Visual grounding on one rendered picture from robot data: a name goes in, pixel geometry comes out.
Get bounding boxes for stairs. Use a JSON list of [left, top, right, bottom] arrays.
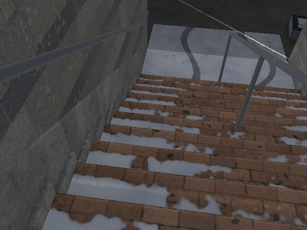
[[41, 74, 307, 230]]

